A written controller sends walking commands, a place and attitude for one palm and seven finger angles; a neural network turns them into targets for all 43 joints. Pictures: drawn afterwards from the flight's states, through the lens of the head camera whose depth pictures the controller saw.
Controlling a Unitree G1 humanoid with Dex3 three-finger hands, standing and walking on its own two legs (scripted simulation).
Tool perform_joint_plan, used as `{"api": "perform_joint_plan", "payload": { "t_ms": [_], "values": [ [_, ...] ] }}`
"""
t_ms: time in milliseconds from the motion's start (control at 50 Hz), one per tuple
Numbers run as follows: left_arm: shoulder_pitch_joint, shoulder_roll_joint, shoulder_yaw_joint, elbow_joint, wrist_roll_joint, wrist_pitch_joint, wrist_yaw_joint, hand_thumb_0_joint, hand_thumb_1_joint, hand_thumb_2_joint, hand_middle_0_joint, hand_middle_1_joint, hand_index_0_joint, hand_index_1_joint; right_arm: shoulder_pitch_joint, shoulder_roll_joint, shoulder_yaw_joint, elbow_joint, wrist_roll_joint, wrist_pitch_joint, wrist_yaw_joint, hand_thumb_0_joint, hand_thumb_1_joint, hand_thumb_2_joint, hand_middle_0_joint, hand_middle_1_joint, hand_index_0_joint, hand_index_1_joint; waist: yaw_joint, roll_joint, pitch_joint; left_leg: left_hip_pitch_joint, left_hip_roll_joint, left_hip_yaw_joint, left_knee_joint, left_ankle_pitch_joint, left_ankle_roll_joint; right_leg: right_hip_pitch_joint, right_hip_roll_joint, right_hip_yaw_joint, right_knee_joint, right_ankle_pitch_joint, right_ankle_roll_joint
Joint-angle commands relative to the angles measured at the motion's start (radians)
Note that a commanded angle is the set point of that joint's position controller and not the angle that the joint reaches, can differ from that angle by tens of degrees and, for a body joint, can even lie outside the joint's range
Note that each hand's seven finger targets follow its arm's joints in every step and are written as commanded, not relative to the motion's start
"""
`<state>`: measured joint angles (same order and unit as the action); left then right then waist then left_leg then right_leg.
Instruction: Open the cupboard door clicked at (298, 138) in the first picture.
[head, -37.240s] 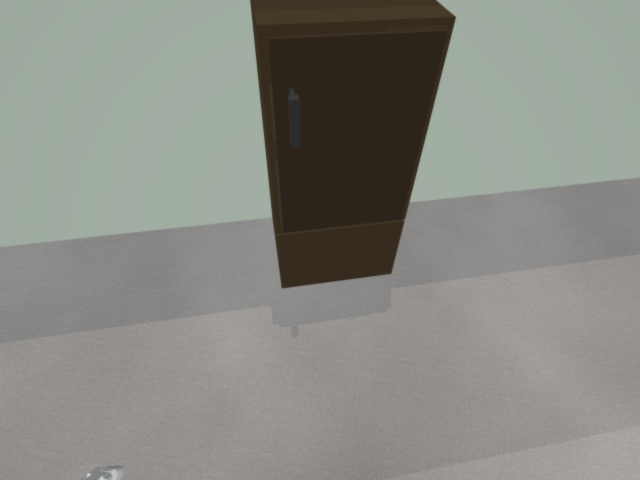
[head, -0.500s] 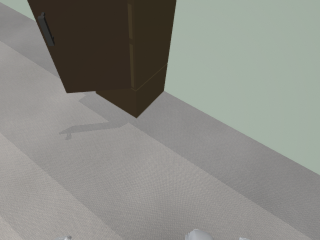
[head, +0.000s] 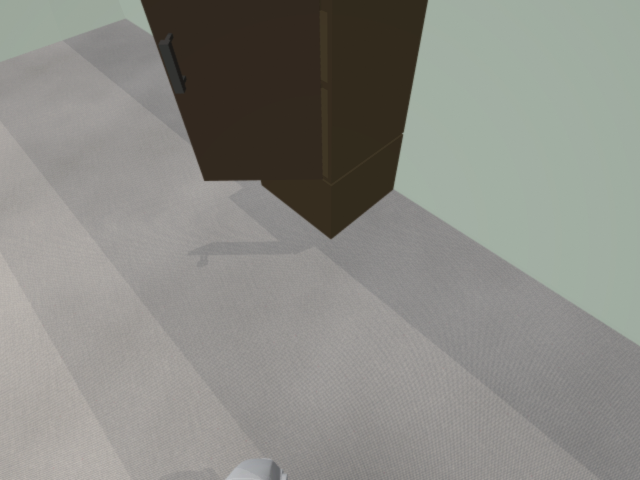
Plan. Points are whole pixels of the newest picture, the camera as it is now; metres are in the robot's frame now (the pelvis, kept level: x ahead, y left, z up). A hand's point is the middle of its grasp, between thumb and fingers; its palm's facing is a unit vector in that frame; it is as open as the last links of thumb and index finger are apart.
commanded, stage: take the last steps up to it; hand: left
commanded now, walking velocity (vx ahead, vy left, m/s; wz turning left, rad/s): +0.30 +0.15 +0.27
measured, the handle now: (174, 63) +1.00 +0.41 -0.01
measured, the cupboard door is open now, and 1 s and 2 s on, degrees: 46 46 46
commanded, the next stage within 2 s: come to a stop and stand still in 1.26 s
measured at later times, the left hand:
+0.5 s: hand out of the picture +0.11 +0.27 -0.17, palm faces +0.15 -0.97 -0.17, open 7.4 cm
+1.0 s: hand (165, 377) +0.28 +0.27 -0.16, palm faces +0.20 -0.95 -0.22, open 7.1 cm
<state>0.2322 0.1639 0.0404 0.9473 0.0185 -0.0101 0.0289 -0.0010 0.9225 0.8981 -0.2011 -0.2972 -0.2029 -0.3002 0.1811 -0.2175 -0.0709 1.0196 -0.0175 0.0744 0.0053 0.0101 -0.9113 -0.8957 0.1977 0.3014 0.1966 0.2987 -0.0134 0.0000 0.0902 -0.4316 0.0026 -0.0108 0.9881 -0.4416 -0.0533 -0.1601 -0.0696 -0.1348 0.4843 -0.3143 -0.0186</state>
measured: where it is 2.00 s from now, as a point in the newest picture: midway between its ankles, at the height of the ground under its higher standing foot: (279, 395)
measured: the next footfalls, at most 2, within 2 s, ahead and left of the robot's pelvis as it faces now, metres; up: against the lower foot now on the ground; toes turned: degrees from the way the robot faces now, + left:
left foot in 0.20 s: +0.04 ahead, +0.14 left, +0.00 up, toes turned +9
right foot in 0.74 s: +0.30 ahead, -0.01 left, +0.00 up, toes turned -1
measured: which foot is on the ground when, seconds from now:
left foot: up 0.00-0.18, down 0.20-0.76, up 0.78-1.00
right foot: down 0.00-0.20, up 0.22-0.72, down 0.74-1.00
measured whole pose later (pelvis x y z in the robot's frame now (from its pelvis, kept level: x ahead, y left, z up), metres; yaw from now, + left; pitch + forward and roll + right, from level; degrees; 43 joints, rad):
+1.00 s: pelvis +0.26 +0.08 +0.00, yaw +8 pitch +0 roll +0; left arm 0.25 0.17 0.07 1.04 0.01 -0.08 0.02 -0.03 0.96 0.90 -0.20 -0.30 -0.20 -0.30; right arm 0.27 -0.15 -0.06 1.07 -0.03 -0.01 0.00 0.01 -0.92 -0.90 0.20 0.30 0.20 0.30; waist -0.02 0.01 0.05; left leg -0.54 0.10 0.02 0.93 -0.23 -0.02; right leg -0.16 -0.01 -0.16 0.40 -0.24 -0.05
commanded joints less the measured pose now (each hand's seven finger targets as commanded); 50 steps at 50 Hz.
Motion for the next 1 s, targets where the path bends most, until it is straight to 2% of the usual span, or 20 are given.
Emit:
{"api": "perform_joint_plan", "payload": {
  "t_ms": [0, 80, 140, 160, 180, 200, 240, 320, 360, 540, 620, 660, 680, 700, 720, 740, 780, 820, 860, 980],
  "values": [
    [0.129, 0.204, 0.056, -0.005, 0.009, -0.020, -0.001, 0.000, 0.900, 0.900, -0.200, -0.300, -0.200, -0.300, -0.101, -0.034, 0.007, -0.089, 0.003, -0.044, 0.008, 0.000, -0.900, -0.900, 0.200, 0.300, 0.200, 0.300, 0.078, -0.173, -0.074, -0.066, 0.009, 0.054, -0.161, -0.014, 0.003, 0.167, -0.280, 0.197, -0.143, 0.494, -0.128],
    [0.148, 0.226, 0.064, 0.028, 0.015, -0.026, -0.014, 0.000, 0.900, 0.900, -0.200, -0.300, -0.200, -0.300, -0.113, -0.042, 0.010, -0.104, 0.003, -0.063, 0.019, 0.000, -0.900, -0.900, 0.200, 0.300, 0.200, 0.300, 0.078, -0.181, -0.055, 0.007, 0.004, 0.091, -0.307, -0.018, 0.028, 0.125, -0.315, 0.203, -0.150, 0.285, -0.127],
    [0.070, 0.218, 0.065, 0.025, 0.008, -0.019, -0.022, 0.000, 0.900, 0.900, -0.200, -0.300, -0.200, -0.300, 0.035, -0.068, 0.006, -0.063, -0.001, -0.081, 0.015, 0.000, -0.900, -0.900, 0.200, 0.300, 0.200, 0.300, -0.014, -0.098, -0.067, 0.354, -0.021, 0.122, -0.570, 0.132, 0.057, -0.119, -0.236, 0.089, -0.005, 0.104, -0.044],
    [0.053, 0.167, 0.057, 0.002, -0.001, -0.012, -0.031, 0.000, 0.900, 0.900, -0.200, -0.300, -0.200, -0.300, 0.141, -0.155, -0.014, -0.038, -0.010, -0.088, 0.004, 0.000, -0.900, -0.900, 0.200, 0.300, 0.200, 0.300, -0.066, 0.126, -0.116, 0.529, 0.137, -0.100, -0.635, 0.084, 0.135, -0.298, -0.124, -0.016, 0.223, -0.019, 0.009],
    [-0.013, 0.110, 0.037, -0.052, 0.000, -0.012, -0.037, 0.000, 0.900, 0.900, -0.200, -0.300, -0.200, -0.300, 0.263, -0.239, -0.033, -0.019, -0.020, -0.085, -0.006, 0.000, -0.900, -0.900, 0.200, 0.300, 0.200, 0.300, -0.113, 0.332, -0.106, 0.582, 0.359, -0.417, -0.741, 0.135, 0.258, -0.508, -0.005, -0.061, 0.504, -0.314, 0.050],
    [-0.087, 0.124, 0.030, -0.069, 0.011, -0.010, -0.029, 0.000, 0.900, 0.900, -0.200, -0.300, -0.200, -0.300, 0.279, -0.228, -0.024, -0.005, -0.015, -0.085, -0.018, 0.000, -0.900, -0.900, 0.200, 0.300, 0.200, 0.300, -0.119, 0.252, -0.092, 0.507, 0.386, -0.441, -0.768, 0.089, 0.301, -0.553, -0.032, 0.064, 0.632, -0.317, 0.026],
    [-0.078, 0.126, 0.031, -0.035, 0.010, -0.010, -0.041, 0.000, 0.900, 0.900, -0.200, -0.300, -0.200, -0.300, 0.173, -0.157, -0.002, -0.046, -0.008, -0.097, -0.030, 0.000, -0.900, -0.900, 0.200, 0.300, 0.200, 0.300, -0.052, 0.128, -0.022, 0.389, 0.326, -0.348, -0.797, 0.054, 0.283, -0.556, -0.070, 0.114, 0.705, -0.156, 0.016],
    [0.028, 0.097, 0.020, 0.026, 0.012, -0.003, -0.046, 0.000, 0.900, 0.900, -0.200, -0.300, -0.200, -0.300, 0.163, -0.094, 0.024, -0.035, 0.000, -0.132, -0.031, 0.000, -0.900, -0.900, 0.200, 0.300, 0.200, 0.300, 0.012, 0.096, -0.020, 0.380, 0.219, -0.135, -0.798, 0.413, 0.242, -0.481, -0.059, 0.093, 0.650, 0.014, 0.034],
    [0.021, 0.093, 0.018, 0.032, 0.011, -0.003, -0.044, 0.000, 0.900, 0.900, -0.200, -0.300, -0.200, -0.300, 0.201, -0.084, 0.027, -0.014, 0.003, -0.139, -0.032, 0.000, -0.900, -0.900, 0.200, 0.300, 0.200, 0.300, 0.017, 0.075, -0.025, 0.415, 0.207, -0.104, -0.795, 0.543, 0.243, -0.493, -0.050, 0.084, 0.626, 0.051, 0.040],
    [-0.177, 0.057, 0.008, -0.036, 0.001, -0.011, -0.046, 0.000, 0.900, 0.900, -0.200, -0.300, -0.200, -0.300, 0.353, -0.047, 0.037, 0.085, -0.004, -0.146, -0.041, 0.000, -0.900, -0.900, 0.200, 0.300, 0.200, 0.300, -0.020, 0.076, 0.057, 0.463, 0.229, -0.085, -0.786, 0.682, 0.242, -0.506, -0.032, 0.056, 0.370, 0.110, 0.018],
    [-0.219, 0.046, 0.008, -0.064, -0.001, -0.016, -0.048, 0.000, 0.900, 0.900, -0.200, -0.300, -0.200, -0.300, 0.379, -0.047, 0.038, 0.122, -0.010, -0.147, -0.047, 0.000, -0.900, -0.900, 0.200, 0.300, 0.200, 0.300, -0.021, 0.071, 0.063, 0.432, 0.232, -0.066, -0.740, 0.752, 0.236, -0.372, 0.001, 0.040, 0.245, 0.065, -0.019],
    [-0.104, 0.061, 0.016, -0.037, -0.001, -0.025, -0.044, 0.000, 0.900, 0.900, -0.200, -0.300, -0.200, -0.300, 0.373, -0.056, 0.037, 0.138, -0.006, -0.146, -0.048, 0.000, -0.900, -0.900, 0.200, 0.300, 0.200, 0.300, 0.036, 0.043, 0.021, 0.409, 0.206, -0.043, -0.604, 0.945, 0.214, -0.196, 0.055, 0.006, 0.165, 0.056, -0.043],
    [0.025, 0.076, 0.024, 0.002, 0.000, -0.032, -0.041, 0.000, 0.900, 0.900, -0.200, -0.300, -0.200, -0.300, 0.354, -0.067, 0.032, 0.135, 0.001, -0.146, -0.049, 0.000, -0.900, -0.900, 0.200, 0.300, 0.200, 0.300, 0.092, 0.038, -0.043, 0.369, 0.171, -0.020, -0.466, 0.970, 0.185, -0.025, 0.068, 0.002, 0.091, 0.118, -0.054],
    [0.181, 0.128, 0.042, 0.042, 0.004, -0.043, -0.032, 0.000, 0.900, 0.900, -0.200, -0.300, -0.200, -0.300, 0.338, -0.057, 0.028, 0.125, 0.013, -0.151, -0.043, 0.000, -0.900, -0.900, 0.200, 0.300, 0.200, 0.300, 0.151, -0.015, -0.134, 0.204, 0.122, 0.007, -0.252, 0.841, 0.148, 0.248, -0.019, 0.113, 0.053, 0.180, -0.099],
    [0.327, 0.214, 0.066, 0.086, 0.007, -0.048, -0.018, 0.000, 0.900, 0.900, -0.200, -0.300, -0.200, -0.300, 0.358, -0.025, 0.028, 0.093, 0.027, -0.160, -0.038, 0.000, -0.900, -0.900, 0.200, 0.300, 0.200, 0.300, 0.177, -0.197, -0.256, -0.061, -0.038, 0.080, 0.073, 0.260, 0.095, 0.487, -0.314, 0.531, -0.049, 0.296, -0.225],
    [0.303, 0.239, 0.070, 0.085, -0.012, -0.047, -0.014, 0.000, 0.900, 0.900, -0.200, -0.300, -0.200, -0.300, 0.342, -0.037, 0.020, 0.079, 0.024, -0.148, -0.035, 0.000, -0.900, -0.900, 0.200, 0.300, 0.200, 0.300, 0.139, -0.190, -0.246, -0.116, -0.039, 0.022, 0.319, -0.116, 0.087, 0.382, -0.462, 0.713, -0.182, 0.248, -0.298],
    [0.113, 0.139, 0.047, 0.042, -0.011, -0.045, -0.006, 0.000, 0.900, 0.900, -0.200, -0.300, -0.200, -0.300, 0.196, 0.009, 0.015, 0.045, 0.004, -0.126, -0.022, 0.000, -0.900, -0.900, 0.200, 0.300, 0.200, 0.300, 0.084, -0.040, -0.004, -0.187, 0.073, -0.048, 0.327, 0.046, 0.090, 0.041, -0.368, 0.520, -0.263, 0.048, -0.222],
    [0.058, 0.058, 0.024, 0.040, -0.004, -0.060, -0.009, 0.000, 0.900, 0.900, -0.200, -0.300, -0.200, -0.300, 0.237, 0.059, 0.023, 0.062, -0.008, -0.103, -0.012, 0.000, -0.900, -0.900, 0.200, 0.300, 0.200, 0.300, 0.023, -0.101, 0.004, -0.116, 0.106, -0.024, 0.223, 0.146, 0.066, -0.092, -0.268, 0.302, -0.297, 0.107, -0.150],
    [0.061, 0.051, 0.022, 0.055, -0.001, -0.070, -0.011, 0.000, 0.900, 0.900, -0.200, -0.300, -0.200, -0.300, 0.282, 0.075, 0.020, 0.078, -0.012, -0.092, -0.004, 0.000, -0.900, -0.900, 0.200, 0.300, 0.200, 0.300, -0.009, -0.104, -0.036, -0.071, 0.108, 0.017, 0.115, 0.189, 0.045, -0.110, -0.214, 0.188, -0.303, 0.161, -0.130],
    [0.111, 0.094, 0.032, 0.090, 0.000, -0.084, -0.024, 0.000, 0.900, 0.900, -0.200, -0.300, -0.200, -0.300, 0.106, 0.064, 0.014, 0.000, -0.009, -0.097, 0.017, 0.000, -0.900, -0.900, 0.200, 0.300, 0.200, 0.300, 0.024, -0.110, -0.012, -0.105, 0.099, 0.074, -0.182, 0.271, 0.017, -0.024, -0.198, 0.139, -0.298, 0.273, -0.140]
  ]
}}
